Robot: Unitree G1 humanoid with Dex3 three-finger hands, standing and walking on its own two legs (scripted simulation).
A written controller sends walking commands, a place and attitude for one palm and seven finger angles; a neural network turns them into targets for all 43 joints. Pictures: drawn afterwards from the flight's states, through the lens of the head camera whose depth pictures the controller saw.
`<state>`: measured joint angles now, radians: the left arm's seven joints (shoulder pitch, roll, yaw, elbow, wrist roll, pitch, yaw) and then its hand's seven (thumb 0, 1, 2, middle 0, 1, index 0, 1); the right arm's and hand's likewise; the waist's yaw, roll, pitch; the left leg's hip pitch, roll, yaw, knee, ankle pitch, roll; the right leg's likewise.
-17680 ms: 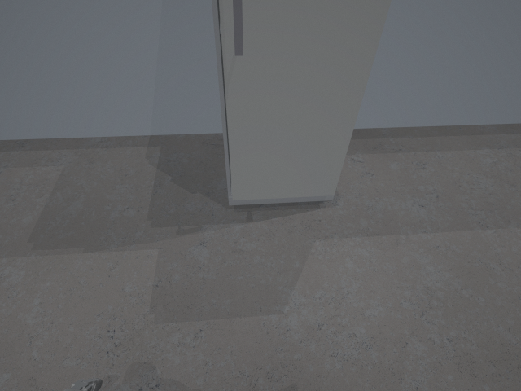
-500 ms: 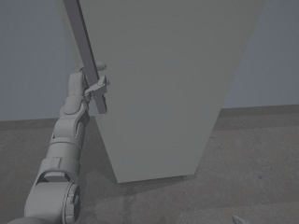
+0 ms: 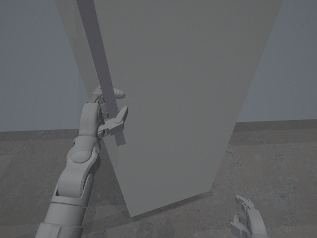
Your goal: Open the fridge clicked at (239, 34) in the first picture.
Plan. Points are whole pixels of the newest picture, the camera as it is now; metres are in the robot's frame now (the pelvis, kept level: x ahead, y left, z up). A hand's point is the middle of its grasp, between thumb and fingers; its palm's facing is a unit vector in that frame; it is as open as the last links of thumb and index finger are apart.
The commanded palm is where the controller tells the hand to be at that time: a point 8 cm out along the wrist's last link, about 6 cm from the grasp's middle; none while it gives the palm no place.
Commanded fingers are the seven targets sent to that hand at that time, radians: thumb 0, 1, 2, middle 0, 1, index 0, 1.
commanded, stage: walk backward, drawing the door open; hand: left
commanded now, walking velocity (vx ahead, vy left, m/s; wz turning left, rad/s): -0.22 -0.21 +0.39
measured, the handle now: (104, 74) +0.38 +0.14 +0.26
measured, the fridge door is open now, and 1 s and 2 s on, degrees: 15 53 88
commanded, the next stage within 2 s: stop walking and hold the door back in 1.56 s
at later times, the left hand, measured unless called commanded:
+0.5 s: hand (150, 171) +0.21 +0.03 +0.16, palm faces +0.06 -0.98 -0.17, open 7.3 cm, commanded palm +0.18 +0.08 +0.17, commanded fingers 0.00 0.90 0.90 -0.45 -1.40 -0.45 -1.40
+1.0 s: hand (235, 227) +0.12 -0.11 +0.15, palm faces +0.31 -0.93 -0.18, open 7.7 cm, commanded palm +0.08 -0.07 +0.17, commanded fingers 0.00 0.90 0.90 -0.45 -1.40 -0.45 -1.40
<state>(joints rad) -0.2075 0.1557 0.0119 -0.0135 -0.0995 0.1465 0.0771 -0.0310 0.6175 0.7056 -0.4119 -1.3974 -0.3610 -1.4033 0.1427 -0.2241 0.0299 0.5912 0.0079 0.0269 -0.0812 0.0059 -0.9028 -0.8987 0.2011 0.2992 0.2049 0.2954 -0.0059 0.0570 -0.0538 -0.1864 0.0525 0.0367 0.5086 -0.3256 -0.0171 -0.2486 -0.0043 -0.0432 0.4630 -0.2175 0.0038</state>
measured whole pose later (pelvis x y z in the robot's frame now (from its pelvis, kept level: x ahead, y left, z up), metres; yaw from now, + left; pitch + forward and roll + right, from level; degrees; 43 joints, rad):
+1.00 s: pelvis -0.10 -0.28 -0.03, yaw +32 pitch -1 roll +3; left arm -0.04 0.16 -0.22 -0.43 0.04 0.02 0.05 -0.07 0.66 0.78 -0.35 -1.31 -0.08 -1.11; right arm 0.08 -0.19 -0.01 0.53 -0.03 -0.08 -0.05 0.01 -0.90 -0.90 0.20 0.30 0.20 0.29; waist -0.05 -0.03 0.13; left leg -0.34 0.05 0.12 0.67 -0.29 -0.01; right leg -0.50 -0.01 -0.13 0.90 -0.38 -0.02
